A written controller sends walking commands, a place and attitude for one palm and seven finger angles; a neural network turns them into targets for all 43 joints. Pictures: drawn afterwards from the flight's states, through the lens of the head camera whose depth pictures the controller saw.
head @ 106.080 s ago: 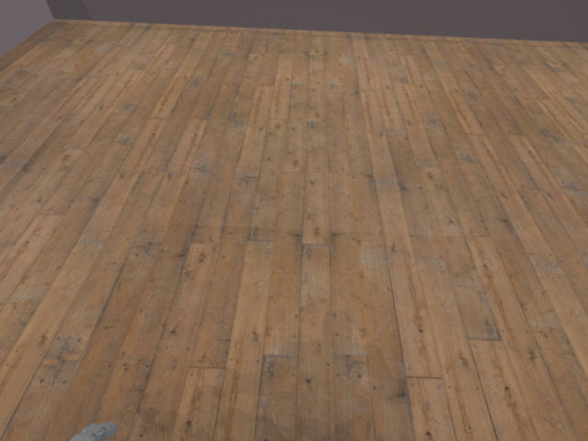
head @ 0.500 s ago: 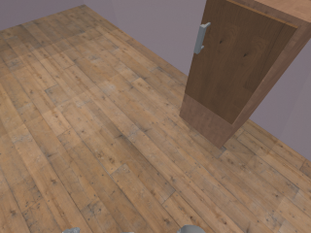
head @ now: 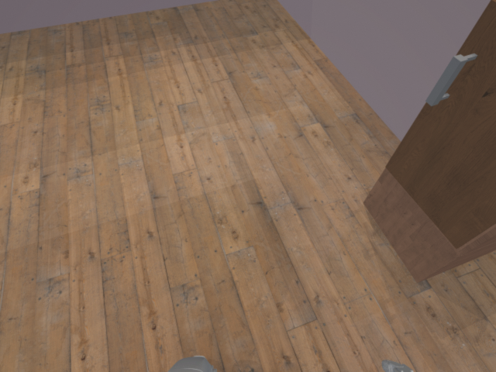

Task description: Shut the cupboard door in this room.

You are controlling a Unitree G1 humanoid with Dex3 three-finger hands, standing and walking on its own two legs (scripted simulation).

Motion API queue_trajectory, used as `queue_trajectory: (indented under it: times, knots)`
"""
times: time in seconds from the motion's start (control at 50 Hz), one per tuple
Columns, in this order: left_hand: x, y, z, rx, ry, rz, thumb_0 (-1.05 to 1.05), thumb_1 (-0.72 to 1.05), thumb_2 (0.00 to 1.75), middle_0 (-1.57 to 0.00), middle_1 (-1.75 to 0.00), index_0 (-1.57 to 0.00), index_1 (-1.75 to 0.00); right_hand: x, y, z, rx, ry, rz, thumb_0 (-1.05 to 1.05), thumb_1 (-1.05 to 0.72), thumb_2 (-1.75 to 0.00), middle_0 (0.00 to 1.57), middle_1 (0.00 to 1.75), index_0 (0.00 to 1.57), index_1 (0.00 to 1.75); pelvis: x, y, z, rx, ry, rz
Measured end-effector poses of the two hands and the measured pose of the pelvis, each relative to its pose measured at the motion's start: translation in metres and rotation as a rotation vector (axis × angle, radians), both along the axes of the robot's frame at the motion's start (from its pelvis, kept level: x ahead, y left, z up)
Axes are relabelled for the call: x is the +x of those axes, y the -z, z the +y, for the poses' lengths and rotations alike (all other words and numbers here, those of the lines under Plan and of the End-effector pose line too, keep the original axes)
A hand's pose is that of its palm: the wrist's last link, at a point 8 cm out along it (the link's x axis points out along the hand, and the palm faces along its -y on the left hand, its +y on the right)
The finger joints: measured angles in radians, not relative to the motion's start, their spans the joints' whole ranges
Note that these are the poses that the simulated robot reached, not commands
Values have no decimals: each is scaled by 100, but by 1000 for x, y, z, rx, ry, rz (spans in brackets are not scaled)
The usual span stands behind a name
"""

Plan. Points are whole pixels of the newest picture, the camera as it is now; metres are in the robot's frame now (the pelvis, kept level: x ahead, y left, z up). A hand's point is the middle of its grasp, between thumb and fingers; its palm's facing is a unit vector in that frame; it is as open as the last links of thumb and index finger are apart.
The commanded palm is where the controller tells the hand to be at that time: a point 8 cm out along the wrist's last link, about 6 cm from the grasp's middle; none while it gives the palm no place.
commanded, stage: walk to a spot facing it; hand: left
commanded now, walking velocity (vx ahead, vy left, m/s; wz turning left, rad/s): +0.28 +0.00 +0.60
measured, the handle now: (451, 79) +0.78 -0.48 -0.01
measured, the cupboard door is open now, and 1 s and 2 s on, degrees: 3 3 3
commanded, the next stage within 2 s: turn to face it in 0.82 s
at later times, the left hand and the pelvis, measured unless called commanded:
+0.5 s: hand out of the picture +0.06 +0.16 -0.14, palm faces +0.37 -0.90 -0.23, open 7.4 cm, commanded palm none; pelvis +0.10 -0.02 +0.02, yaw +21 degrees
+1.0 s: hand (92, 311) +0.22 +0.31 -0.14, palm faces +0.58 -0.78 -0.24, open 7.4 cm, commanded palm none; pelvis +0.24 +0.08 +0.01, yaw +35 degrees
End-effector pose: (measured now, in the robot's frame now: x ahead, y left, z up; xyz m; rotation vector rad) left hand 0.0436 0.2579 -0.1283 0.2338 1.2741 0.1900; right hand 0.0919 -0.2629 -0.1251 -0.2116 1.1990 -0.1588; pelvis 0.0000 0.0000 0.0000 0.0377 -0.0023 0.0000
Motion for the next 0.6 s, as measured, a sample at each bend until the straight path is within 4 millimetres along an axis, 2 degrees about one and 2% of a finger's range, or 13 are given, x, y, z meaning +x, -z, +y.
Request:
queue_trajectory:
  times: [0.04,0.1,0.16,0.24,0.28,0.32,0.38,0.46,0.54,0.6]
  knots:
    - [-15,11,10,-5,-41,30,0,90,89,-20,-30,-21,-30,19,3,8,-13,-51,-40,1,-91,-90,20,30,20,30,2,9,5,-8,-21,4]
    - [-25,11,15,-3,-84,64,0,90,89,-20,-30,-20,-30,31,-1,17,-14,-100,-60,1,-91,-90,20,30,20,30,5,6,3,-7,-45,3]
    - [-17,1,13,-9,-113,30,1,90,89,-20,-30,-20,-30,34,-3,20,-5,-133,-35,1,-91,-90,20,30,20,30,12,0,-1,-19,-84,7]
    - [5,-13,3,-2,-134,-56,1,90,89,-20,-30,-20,-30,38,4,14,19,-160,22,1,-91,-90,20,30,21,30,29,-4,-12,-31,-140,7]
    - [14,-15,-3,17,-146,-107,0,90,89,-20,-30,-20,-30,46,13,8,30,-173,48,1,-90,-90,20,30,21,30,40,2,-21,-21,-177,10]
    - [14,-15,-10,34,-184,-138,0,90,89,-20,-30,-20,-30,58,19,3,30,-198,75,1,-90,-90,20,30,21,30,50,5,-27,-17,-215,5]
    - [5,-19,-24,27,-258,-110,0,90,89,-20,-30,-20,-30,87,12,3,34,-234,81,1,-91,-90,20,30,20,30,67,-3,-29,-15,-259,5]
    - [-6,-22,-45,-19,-335,-36,0,90,89,-20,-30,-20,-30,135,-4,17,53,-287,40,1,-91,-90,20,30,20,30,91,-16,-26,-9,-324,16]
    - [-17,-18,-62,-71,-429,17,0,90,89,-20,-30,-20,-30,188,-11,47,60,-386,18,1,-91,-90,20,30,20,30,113,-20,-16,-9,-393,18]
    - [-29,-11,-70,-107,-511,66,0,90,89,-20,-30,-21,-30,232,-11,81,65,-481,-1,1,-91,-90,19,30,20,30,129,-17,-4,-15,-440,12]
